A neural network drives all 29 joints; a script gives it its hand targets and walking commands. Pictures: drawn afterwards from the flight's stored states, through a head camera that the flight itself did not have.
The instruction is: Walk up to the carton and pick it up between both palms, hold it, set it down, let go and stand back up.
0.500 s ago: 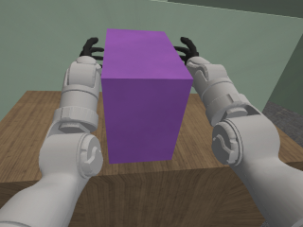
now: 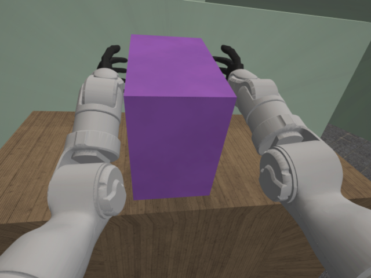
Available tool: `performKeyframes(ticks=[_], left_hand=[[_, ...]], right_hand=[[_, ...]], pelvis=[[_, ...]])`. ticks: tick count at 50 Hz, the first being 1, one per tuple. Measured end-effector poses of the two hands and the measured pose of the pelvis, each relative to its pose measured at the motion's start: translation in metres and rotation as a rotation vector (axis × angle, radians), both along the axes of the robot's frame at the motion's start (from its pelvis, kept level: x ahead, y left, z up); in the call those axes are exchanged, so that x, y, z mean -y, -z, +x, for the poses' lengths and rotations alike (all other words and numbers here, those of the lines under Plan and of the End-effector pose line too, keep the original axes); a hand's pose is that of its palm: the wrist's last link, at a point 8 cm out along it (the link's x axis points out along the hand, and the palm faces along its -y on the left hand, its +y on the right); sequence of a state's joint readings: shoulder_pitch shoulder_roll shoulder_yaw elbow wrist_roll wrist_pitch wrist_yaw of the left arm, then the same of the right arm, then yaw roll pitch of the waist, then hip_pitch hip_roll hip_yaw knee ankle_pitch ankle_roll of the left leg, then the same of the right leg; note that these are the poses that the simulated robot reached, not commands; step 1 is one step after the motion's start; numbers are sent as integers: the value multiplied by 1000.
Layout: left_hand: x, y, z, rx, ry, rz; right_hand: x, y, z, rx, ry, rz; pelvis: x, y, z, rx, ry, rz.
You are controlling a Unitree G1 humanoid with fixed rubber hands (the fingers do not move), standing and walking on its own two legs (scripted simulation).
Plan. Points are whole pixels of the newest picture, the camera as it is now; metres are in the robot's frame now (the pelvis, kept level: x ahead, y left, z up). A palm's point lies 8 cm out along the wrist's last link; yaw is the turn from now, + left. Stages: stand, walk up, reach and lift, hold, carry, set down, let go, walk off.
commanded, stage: hold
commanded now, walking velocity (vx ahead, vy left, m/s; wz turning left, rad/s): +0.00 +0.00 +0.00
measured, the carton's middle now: (169, 113) +0.39 +0.05 +0.24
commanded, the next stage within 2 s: set down in 0.52 s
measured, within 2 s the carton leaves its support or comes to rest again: neither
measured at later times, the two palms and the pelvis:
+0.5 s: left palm (107, 80) +0.38 +0.17 +0.31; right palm (234, 81) +0.38 -0.08 +0.33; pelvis +0.00 +0.00 +0.00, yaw +0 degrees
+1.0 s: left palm (106, 75) +0.39 +0.18 +0.32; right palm (233, 74) +0.39 -0.08 +0.34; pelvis +0.00 +0.00 +0.00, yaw +0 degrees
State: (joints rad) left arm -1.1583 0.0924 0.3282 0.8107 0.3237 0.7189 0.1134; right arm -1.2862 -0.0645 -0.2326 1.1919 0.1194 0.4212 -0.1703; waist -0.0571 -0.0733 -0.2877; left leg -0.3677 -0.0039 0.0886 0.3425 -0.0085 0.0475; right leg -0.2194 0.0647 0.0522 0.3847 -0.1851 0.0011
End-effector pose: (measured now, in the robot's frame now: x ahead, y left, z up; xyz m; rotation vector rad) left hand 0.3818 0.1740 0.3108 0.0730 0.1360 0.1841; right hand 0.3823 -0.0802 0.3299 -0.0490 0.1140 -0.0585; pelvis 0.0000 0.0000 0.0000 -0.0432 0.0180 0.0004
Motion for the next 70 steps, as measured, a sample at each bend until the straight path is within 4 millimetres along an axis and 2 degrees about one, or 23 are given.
performKeyframes(ticks=[32, 49, 55, 65, 70], left_hand=[[2, 1, 3, -4, 0, 2], [-1, -8, 4, 80, 2, -27], [-3, 7, 10, 62, 15, -76], [7, 63, 27, -32, 38, -79], [14, 66, 33, -4, 25, -77]], right_hand=[[1, 2, 3, -5, 2, -8], [-1, -11, 3, 89, -2, 32], [-2, -6, 7, 103, -9, 37], [4, 29, 25, 50, -15, 22], [7, 24, 33, 105, -15, 23]], pelvis=[[1, 0, 2, -3, 0, 2], [1, 0, 2, -3, 0, 2], [1, 0, 1, -1, 0, 1], [0, 0, -3, 5, -1, 1], [2, 0, 2, -2, -2, 3]])
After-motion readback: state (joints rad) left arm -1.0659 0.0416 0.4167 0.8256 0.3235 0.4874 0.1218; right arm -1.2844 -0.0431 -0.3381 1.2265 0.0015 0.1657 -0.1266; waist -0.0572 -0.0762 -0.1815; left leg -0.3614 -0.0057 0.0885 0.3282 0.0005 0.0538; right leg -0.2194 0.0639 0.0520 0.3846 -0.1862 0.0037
